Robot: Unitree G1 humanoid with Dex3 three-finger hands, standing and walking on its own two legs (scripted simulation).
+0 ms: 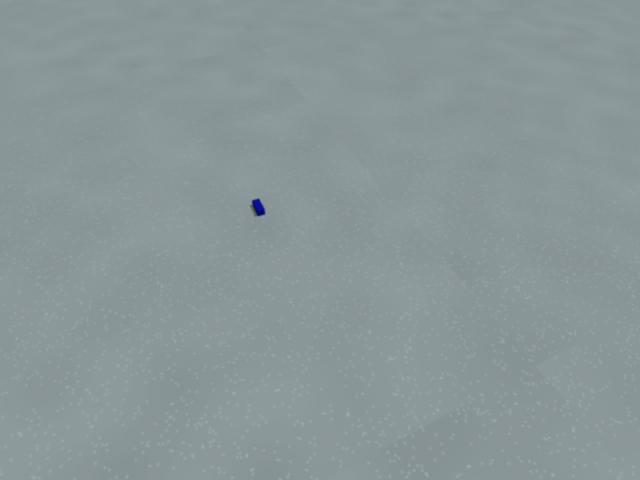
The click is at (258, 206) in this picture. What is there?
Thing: small brick
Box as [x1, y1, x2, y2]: [252, 199, 264, 215]
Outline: 252,200 253,206 257,214 263,214 264,209 259,199
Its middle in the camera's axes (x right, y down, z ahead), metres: -0.29 -0.15 +1.78
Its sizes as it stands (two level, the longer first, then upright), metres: 0.078 0.034 0.032
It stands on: the floor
